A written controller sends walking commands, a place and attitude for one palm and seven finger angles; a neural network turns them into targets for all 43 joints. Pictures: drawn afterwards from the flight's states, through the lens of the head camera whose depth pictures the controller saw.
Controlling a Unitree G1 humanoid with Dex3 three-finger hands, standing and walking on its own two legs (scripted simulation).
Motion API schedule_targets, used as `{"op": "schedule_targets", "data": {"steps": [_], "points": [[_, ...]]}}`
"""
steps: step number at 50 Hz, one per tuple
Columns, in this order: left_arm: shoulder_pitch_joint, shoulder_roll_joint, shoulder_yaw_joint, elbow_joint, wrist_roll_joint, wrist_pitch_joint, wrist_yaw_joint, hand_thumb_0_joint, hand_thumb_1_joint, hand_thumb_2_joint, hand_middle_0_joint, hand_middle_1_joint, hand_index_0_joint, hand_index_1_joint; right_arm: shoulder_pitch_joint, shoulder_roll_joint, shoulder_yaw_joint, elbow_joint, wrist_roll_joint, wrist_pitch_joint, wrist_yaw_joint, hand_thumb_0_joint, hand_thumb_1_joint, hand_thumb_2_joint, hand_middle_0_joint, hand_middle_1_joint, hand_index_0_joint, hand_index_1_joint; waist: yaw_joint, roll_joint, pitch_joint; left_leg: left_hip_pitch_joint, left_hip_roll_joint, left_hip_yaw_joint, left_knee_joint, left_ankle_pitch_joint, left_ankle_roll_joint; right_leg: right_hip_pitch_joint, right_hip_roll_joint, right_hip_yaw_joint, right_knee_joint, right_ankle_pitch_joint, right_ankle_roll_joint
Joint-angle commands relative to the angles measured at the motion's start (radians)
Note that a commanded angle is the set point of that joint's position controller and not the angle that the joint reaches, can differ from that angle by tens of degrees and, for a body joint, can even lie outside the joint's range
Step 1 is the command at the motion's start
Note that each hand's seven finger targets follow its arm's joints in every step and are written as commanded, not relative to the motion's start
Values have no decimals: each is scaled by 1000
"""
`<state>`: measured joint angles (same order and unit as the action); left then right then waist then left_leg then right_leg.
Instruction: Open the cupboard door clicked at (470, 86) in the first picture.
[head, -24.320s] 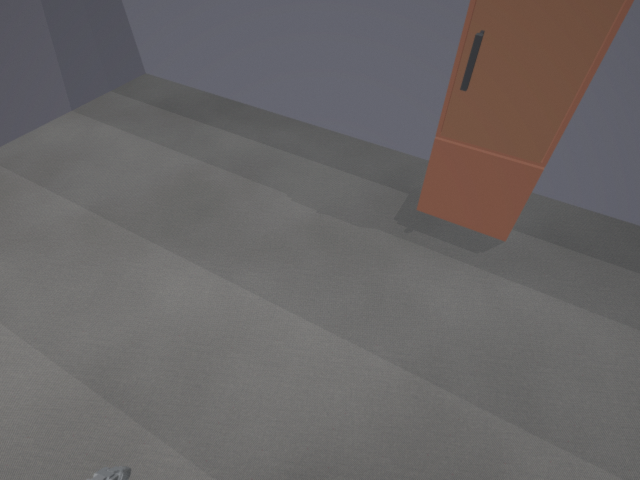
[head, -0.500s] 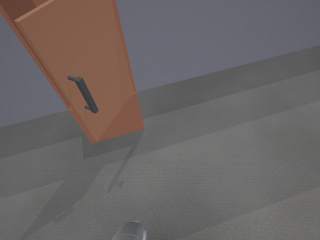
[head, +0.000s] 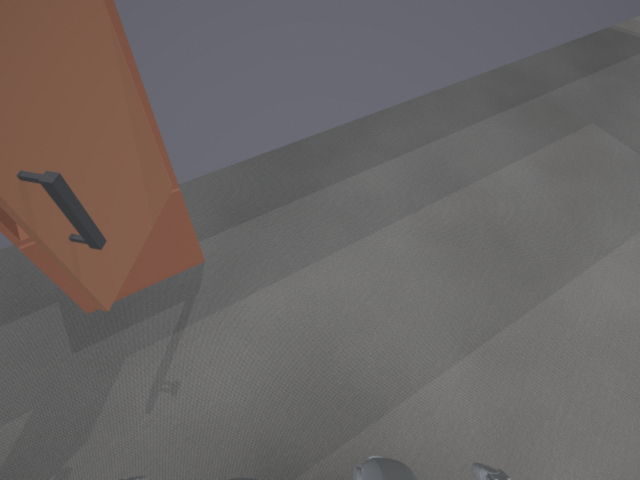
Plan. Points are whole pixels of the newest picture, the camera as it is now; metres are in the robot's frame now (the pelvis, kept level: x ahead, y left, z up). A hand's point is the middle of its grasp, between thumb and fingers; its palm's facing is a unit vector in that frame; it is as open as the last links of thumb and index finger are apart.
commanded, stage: walk to a spot facing it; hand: left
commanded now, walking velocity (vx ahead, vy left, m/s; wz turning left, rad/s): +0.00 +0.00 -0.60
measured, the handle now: (65, 212) +0.46 +0.46 -0.05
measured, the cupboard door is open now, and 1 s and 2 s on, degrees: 49 49 49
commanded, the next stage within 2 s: turn to face it in 1.72 s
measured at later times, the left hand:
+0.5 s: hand (226, 450) +0.16 +0.15 -0.18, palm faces -0.26 -0.95 -0.19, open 7.3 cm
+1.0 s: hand (396, 283) +0.46 -0.10 -0.16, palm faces -0.57 -0.79 -0.22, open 7.3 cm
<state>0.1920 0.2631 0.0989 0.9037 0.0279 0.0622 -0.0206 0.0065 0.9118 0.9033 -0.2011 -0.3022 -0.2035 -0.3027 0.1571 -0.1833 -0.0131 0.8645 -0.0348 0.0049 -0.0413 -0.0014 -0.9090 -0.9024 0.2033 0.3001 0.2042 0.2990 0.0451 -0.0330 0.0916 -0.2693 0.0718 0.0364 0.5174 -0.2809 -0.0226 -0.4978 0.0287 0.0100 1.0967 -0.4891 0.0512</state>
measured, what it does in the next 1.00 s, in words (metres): walks ahead, turning right: right foot, then left foot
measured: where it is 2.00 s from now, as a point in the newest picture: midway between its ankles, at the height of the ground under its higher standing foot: (457, 351)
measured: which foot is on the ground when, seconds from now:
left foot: down 0.00-0.16, up 0.18-0.48, down 0.50-0.92, up 0.94-1.00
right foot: up 0.00-0.14, down 0.16-0.50, up 0.52-0.90, down 0.92-1.00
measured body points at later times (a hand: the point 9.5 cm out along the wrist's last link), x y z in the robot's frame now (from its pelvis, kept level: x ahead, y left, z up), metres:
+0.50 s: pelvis +0.08 -0.03 -0.01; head +0.12 -0.03 +0.44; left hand +0.18 +0.20 -0.16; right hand +0.08 -0.30 -0.14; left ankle +0.15 +0.07 -0.74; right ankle -0.01 -0.14 -0.74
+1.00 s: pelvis +0.23 -0.17 -0.02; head +0.27 -0.21 +0.43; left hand +0.49 -0.06 -0.14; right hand +0.03 -0.29 -0.17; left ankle +0.21 +0.03 -0.65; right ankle +0.24 -0.25 -0.74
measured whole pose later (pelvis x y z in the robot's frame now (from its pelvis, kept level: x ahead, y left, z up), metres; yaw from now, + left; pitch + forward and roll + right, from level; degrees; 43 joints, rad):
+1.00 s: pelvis +0.23 -0.17 -0.02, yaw -33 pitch +0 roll +1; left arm 0.05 0.19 0.06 0.92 0.02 -0.05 -0.02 0.00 0.91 0.90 -0.20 -0.30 -0.20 -0.30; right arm 0.42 -0.17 -0.03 1.11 -0.02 0.00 -0.01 0.01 -0.91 -0.90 0.20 0.30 0.20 0.30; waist -0.06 0.01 0.13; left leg -0.33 0.14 0.08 1.16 -0.44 -0.04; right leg -0.39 0.00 -0.13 0.65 -0.28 -0.09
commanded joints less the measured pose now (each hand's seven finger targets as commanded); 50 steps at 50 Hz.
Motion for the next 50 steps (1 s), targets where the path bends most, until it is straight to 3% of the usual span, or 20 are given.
{"op": "schedule_targets", "data": {"steps": [1, 6, 7, 8, 9, 11, 14, 20, 23, 24, 25, 26, 29, 33, 40, 43, 44, 45, 46, 50], "points": [[-27, 25, -4, -98, -7, -19, -21, 0, 900, 900, -200, -300, -200, -300, 82, -221, -70, -38, -2, -14, -10, 0, -900, -900, 200, 300, 200, 300, -57, 239, -129, 115, 226, -34, -116, 522, 143, 58, -41, -70, -203, 45, -2], [43, 61, 3, -71, -6, -31, -27, 0, 900, 900, -200, -300, -200, -300, 81, -247, -80, -29, 4, -1, 5, 0, -900, -900, 200, 300, 200, 300, -16, 198, -157, -23, 212, 27, 17, 123, 69, 364, -7, -129, -557, 174, -51], [128, 133, 20, -45, 2, -40, -20, 0, 900, 900, -200, -300, -200, -300, 66, -207, -73, -43, 13, 1, 14, 0, -900, -900, 200, 300, 200, 300, 34, 5, -177, -196, 137, 100, 196, -129, 16, 540, -122, 34, -707, 113, -100], [178, 269, 46, -29, 8, -46, -1, 0, 900, 900, -200, -300, -200, -300, 0, -122, -49, -100, 22, 1, 25, 0, -900, -900, 200, 300, 200, 300, 82, -364, -135, -468, -18, 150, 505, -458, -44, 582, -407, 520, -864, 67, -235], [216, 278, 45, -31, -7, -43, 14, 0, 900, 900, -200, -300, -200, -300, -71, -177, -52, -127, 11, 6, 27, 0, -900, -900, 200, 300, 200, 300, 118, -220, -97, -489, 21, -11, 610, -380, -27, 516, -440, 543, -880, 14, -302], [91, 198, 31, -49, -3, -55, 27, 0, 900, 900, -200, -300, -200, -300, -50, -184, -66, -91, 14, -4, 32, 0, -900, -900, 200, 300, 200, 300, 32, -200, -79, -496, 52, -52, 660, -215, -28, 453, -334, 457, -858, -52, -282], [35, 154, 17, -49, 0, -77, 23, 0, 900, 900, -200, -300, -200, -300, 5, -141, -65, -48, 10, -6, 47, 0, -900, -900, 200, 300, 200, 300, -25, -108, -84, -315, 34, -9, 509, -95, -39, 329, -246, 294, -841, 107, -249], [81, 169, 23, -16, 0, -90, 7, 0, 900, 900, -200, -300, -200, -300, 1, -114, -63, -57, 17, -37, 51, 0, -900, -900, 200, 300, 200, 300, -11, -110, -61, -192, -35, 27, 209, -90, -32, 313, -217, 344, -823, 117, -263], [13, 130, 21, -32, -7, -86, 4, 0, 900, 900, -200, -300, -200, -300, 157, -144, -67, -7, 19, -60, 34, 0, -900, -900, 200, 300, 200, 300, -102, -61, -68, 154, -44, 34, -30, -3, -25, 93, -136, 285, -704, 66, -200], [9, 66, 9, -44, -7, -87, -2, 0, 900, 900, -200, -300, -200, -300, 272, -209, -84, 31, 12, -69, 20, 0, -900, -900, 200, 300, 200, 300, -151, 134, -112, 346, 88, -135, -144, -158, 15, -59, -41, 206, -496, 50, -152], [3, 5, -8, -76, -17, -87, -11, 0, 900, 900, -200, -300, -200, -300, 420, -323, -103, 58, -15, -75, 10, 0, -900, -900, 200, 300, 200, 300, -199, 405, -158, 453, 404, -535, -287, -341, 135, -254, 78, 7, -124, -130, -86], [-72, 34, 0, -108, -7, -97, -18, 0, 900, 900, -200, -300, -200, -300, 423, -309, -95, 56, -11, -70, 5, 0, -900, -900, 200, 300, 200, 300, -195, 257, -96, 354, 481, -635, -358, -404, 207, -303, -16, 63, 24, -91, -88], [-59, 16, 6, -62, 9, -95, -38, 0, 900, 900, -200, -300, -200, -300, 249, -169, -54, 27, -3, -82, 10, 0, -900, -900, 200, 300, 200, 300, -88, 190, 18, 145, 331, -302, -343, -166, 137, -281, -117, 31, 162, 147, -71], [-67, -44, -20, -53, 4, -72, -48, 0, 900, 900, -200, -300, -200, -300, 303, -132, -42, 79, 4, -99, 7, 0, -900, -900, 200, 300, 200, 300, -75, 181, -61, 236, 238, 17, -281, 305, 109, -224, -121, -42, -15, 259, -50], [-207, -44, -31, -73, 1, -69, -44, 0, 900, 900, -200, -300, -200, -300, 359, -131, -42, 140, -5, -83, 14, 0, -900, -900, 200, 300, 200, 300, -103, 183, -6, 203, 266, 128, -277, 395, 110, -35, -86, -135, -377, 299, -89], [-46, -2, -17, -21, 1, -81, -34, 0, 900, 900, -200, -300, -200, -300, 319, -164, -44, 151, 0, -74, 14, 0, -900, -900, 200, 300, 200, 300, -5, 146, -84, 179, 254, 174, -43, 634, 83, 253, -31, -170, -474, 254, -135], [147, 53, 1, 39, 6, -96, -24, 0, 900, 900, -200, -300, -200, -300, 277, -157, -44, 143, 11, -74, 20, 0, -900, -900, 200, 300, 200, 300, 88, 72, -178, 46, 199, 211, 194, 608, 45, 545, -39, -126, -539, 272, -167], [315, 192, 41, 85, 10, -106, -6, 0, 900, 900, -200, -300, -200, -300, 296, -87, -31, 116, 34, -78, 30, 0, -900, -900, 200, 300, 200, 300, 145, -204, -337, -266, 57, 243, 562, 55, -3, 855, -333, 280, -644, 202, -259], [338, 240, 43, 101, -19, -100, 6, 0, 900, 900, -200, -300, -200, -300, 221, -79, -34, 74, 36, -78, 27, 0, -900, -900, 200, 300, 200, 300, 135, -239, -320, -431, -13, 110, 811, -344, -9, 846, -480, 550, -786, 354, -326], [75, 55, -11, 46, -18, -118, 28, 0, 900, 900, -200, -300, -200, -300, 189, -48, -47, 136, 11, -49, 27, 0, -900, -900, 200, 300, 200, 300, -28, -48, -101, -320, 114, -13, 698, -65, -17, 382, -319, 179, -823, 542, -256]]}}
